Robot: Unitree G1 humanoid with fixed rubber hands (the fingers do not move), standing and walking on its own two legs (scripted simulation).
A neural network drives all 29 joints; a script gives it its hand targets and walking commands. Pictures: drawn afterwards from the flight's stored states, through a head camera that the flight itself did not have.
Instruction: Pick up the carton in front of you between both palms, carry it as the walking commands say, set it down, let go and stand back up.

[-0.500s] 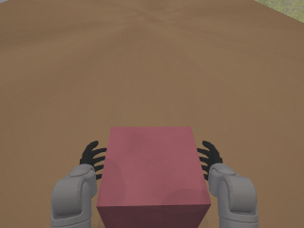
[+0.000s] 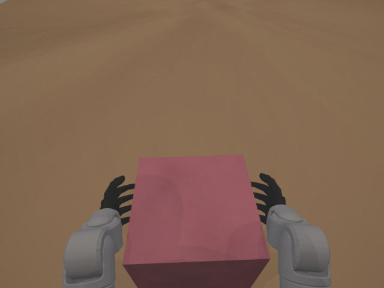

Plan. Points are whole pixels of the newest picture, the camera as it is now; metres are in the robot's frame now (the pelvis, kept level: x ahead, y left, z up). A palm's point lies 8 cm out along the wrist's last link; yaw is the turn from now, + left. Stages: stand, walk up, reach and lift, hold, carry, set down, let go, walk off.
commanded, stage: carry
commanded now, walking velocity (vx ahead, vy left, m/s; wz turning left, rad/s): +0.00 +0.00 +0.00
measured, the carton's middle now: (193, 231) +0.25 +0.00 +0.00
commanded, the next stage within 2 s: none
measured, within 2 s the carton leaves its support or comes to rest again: neither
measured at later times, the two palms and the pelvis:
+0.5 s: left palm (129, 131) +0.47 +0.16 +0.08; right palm (250, 133) +0.45 -0.14 +0.08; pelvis +0.21 +0.02 -0.01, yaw -4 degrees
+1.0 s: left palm (137, 135) +0.46 +0.14 +0.08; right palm (259, 139) +0.44 -0.16 +0.08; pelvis +0.21 +0.01 -0.01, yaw -4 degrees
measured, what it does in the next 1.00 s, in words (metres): walks ahead: left foot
